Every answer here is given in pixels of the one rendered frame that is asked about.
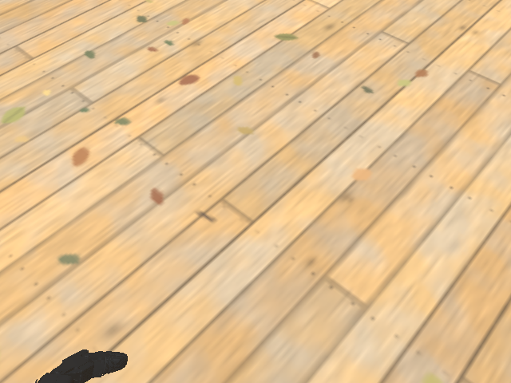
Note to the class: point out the robot left hand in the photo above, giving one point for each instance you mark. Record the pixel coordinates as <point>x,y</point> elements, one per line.
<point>82,366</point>

